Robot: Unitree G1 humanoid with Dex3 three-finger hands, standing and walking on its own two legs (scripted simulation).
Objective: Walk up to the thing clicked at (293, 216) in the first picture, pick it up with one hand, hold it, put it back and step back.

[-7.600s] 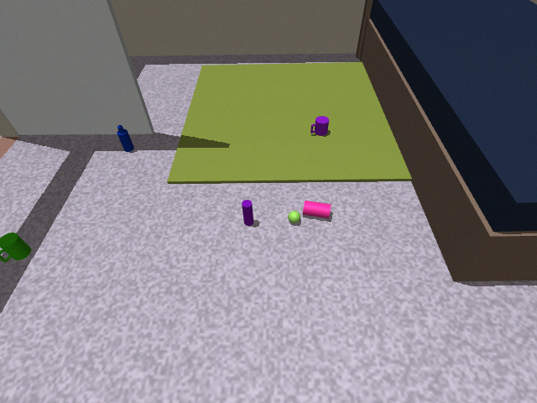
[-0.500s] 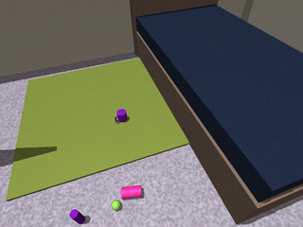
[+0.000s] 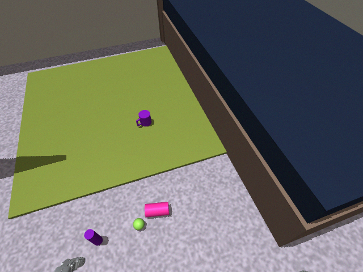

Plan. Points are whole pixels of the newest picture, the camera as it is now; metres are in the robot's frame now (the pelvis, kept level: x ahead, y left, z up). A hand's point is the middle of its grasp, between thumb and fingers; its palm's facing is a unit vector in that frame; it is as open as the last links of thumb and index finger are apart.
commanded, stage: rise first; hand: left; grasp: from above
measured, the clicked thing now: (138, 224) +0.45 +0.25 -0.74
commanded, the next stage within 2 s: none
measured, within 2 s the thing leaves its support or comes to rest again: neither
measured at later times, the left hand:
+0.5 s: hand out of the picture +0.14 +0.26 -0.21, palm faces -0.16 -0.88 -0.45, open 13.8 cm
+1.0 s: hand (101, 268) +0.20 +0.29 -0.37, palm faces -0.42 -0.56 -0.71, open 14.0 cm
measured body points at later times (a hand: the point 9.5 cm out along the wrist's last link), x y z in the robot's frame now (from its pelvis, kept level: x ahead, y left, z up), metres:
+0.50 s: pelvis +0.00 +0.02 -0.07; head +0.08 +0.03 +0.37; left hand +0.14 +0.31 -0.18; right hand +0.15 -0.24 -0.16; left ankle -0.01 +0.13 -0.74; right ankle +0.01 -0.12 -0.74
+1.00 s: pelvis -0.04 +0.01 -0.23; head +0.13 +0.02 +0.19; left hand +0.22 +0.32 -0.33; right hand +0.15 -0.25 -0.34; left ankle -0.01 +0.13 -0.74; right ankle +0.01 -0.12 -0.74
